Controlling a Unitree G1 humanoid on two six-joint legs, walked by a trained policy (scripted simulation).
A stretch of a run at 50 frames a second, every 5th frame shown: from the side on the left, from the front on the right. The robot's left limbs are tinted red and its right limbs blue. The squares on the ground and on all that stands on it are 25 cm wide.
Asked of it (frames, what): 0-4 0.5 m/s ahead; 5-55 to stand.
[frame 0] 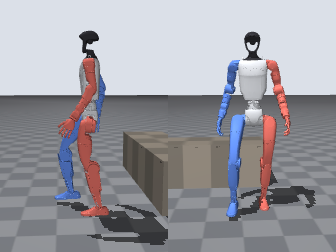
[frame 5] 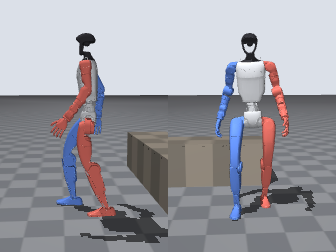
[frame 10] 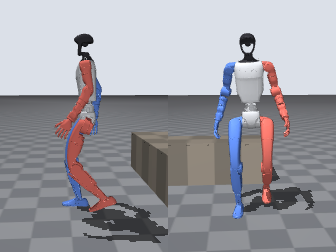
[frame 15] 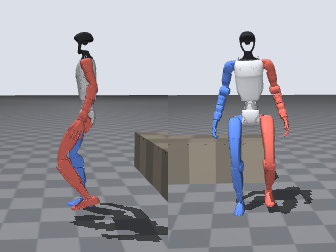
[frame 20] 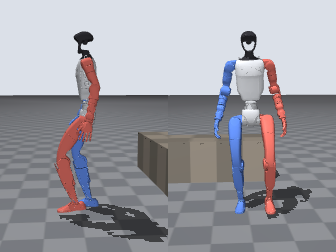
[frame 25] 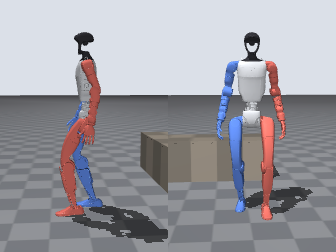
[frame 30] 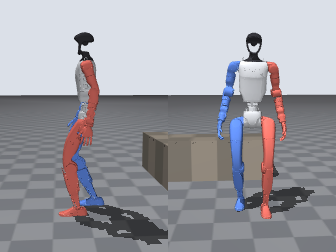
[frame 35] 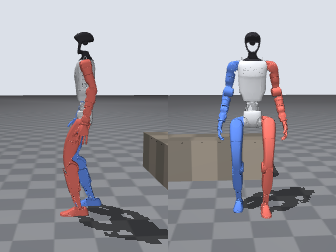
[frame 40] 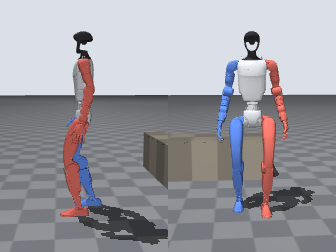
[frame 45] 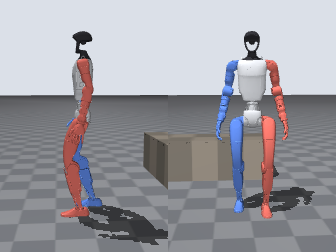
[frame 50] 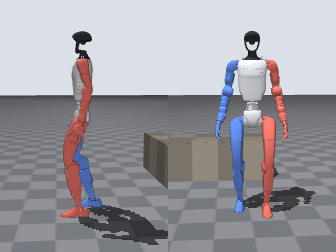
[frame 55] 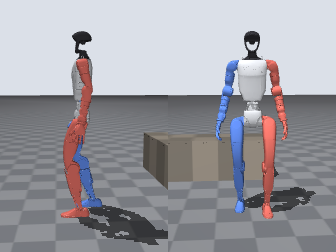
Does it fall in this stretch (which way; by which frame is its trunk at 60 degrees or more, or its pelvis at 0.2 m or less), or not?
no
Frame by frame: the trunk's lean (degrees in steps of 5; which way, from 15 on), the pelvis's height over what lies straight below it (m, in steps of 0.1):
0: 0, 0.8
5: 5, 0.8
10: 5, 0.8
15: 5, 0.8
20: 5, 0.8
25: 5, 0.8
30: 5, 0.8
35: 0, 0.8
40: 0, 0.8
45: 0, 0.8
50: 0, 0.8
55: 0, 0.8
